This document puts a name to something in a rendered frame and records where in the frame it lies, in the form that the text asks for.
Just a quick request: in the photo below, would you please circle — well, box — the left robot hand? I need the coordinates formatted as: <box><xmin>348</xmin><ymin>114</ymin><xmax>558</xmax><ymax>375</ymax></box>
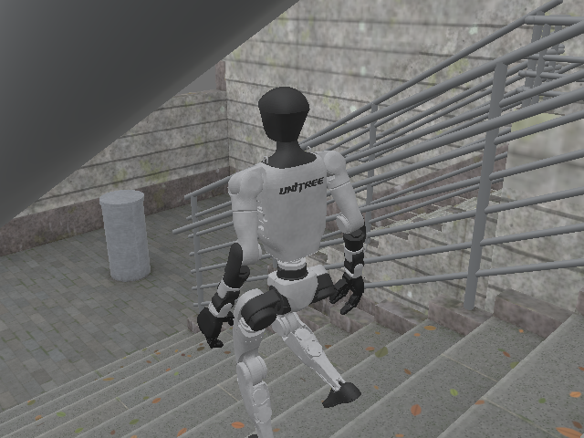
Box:
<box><xmin>197</xmin><ymin>307</ymin><xmax>235</xmax><ymax>349</ymax></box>

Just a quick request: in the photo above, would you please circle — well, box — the right robot hand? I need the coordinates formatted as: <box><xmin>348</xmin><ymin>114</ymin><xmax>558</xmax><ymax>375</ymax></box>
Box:
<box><xmin>329</xmin><ymin>272</ymin><xmax>365</xmax><ymax>315</ymax></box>

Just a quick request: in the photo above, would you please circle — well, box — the right robot thigh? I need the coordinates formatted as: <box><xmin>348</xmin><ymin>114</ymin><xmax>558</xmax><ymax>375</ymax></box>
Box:
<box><xmin>271</xmin><ymin>265</ymin><xmax>336</xmax><ymax>338</ymax></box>

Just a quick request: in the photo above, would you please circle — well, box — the robot left forearm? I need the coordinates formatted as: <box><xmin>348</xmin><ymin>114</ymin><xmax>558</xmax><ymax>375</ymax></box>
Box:
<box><xmin>208</xmin><ymin>243</ymin><xmax>250</xmax><ymax>318</ymax></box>

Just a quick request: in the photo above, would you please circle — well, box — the robot right shin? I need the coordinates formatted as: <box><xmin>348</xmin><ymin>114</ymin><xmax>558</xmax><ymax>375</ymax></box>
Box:
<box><xmin>282</xmin><ymin>312</ymin><xmax>345</xmax><ymax>392</ymax></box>

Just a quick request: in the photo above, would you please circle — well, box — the robot left upper arm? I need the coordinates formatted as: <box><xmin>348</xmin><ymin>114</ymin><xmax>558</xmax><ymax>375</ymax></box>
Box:
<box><xmin>227</xmin><ymin>165</ymin><xmax>264</xmax><ymax>266</ymax></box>

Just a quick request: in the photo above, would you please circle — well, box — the robot right upper arm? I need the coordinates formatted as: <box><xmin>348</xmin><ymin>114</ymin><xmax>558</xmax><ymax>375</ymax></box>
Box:
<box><xmin>313</xmin><ymin>151</ymin><xmax>364</xmax><ymax>234</ymax></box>

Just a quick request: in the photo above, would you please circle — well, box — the robot right forearm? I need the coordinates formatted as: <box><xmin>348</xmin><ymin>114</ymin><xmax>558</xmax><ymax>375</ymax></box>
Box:
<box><xmin>343</xmin><ymin>218</ymin><xmax>366</xmax><ymax>278</ymax></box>

